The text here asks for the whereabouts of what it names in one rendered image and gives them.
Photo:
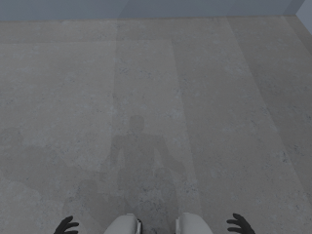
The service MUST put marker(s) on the left robot thigh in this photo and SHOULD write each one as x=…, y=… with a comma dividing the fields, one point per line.
x=124, y=224

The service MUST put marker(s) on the robot right hand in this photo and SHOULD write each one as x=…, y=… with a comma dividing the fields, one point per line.
x=245, y=227

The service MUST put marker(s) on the right robot thigh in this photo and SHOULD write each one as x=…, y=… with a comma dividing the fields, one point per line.
x=191, y=224

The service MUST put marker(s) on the robot left hand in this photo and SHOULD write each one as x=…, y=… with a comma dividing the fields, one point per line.
x=65, y=225

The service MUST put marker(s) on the robot thigh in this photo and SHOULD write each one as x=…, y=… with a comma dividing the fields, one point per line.
x=191, y=224
x=124, y=224

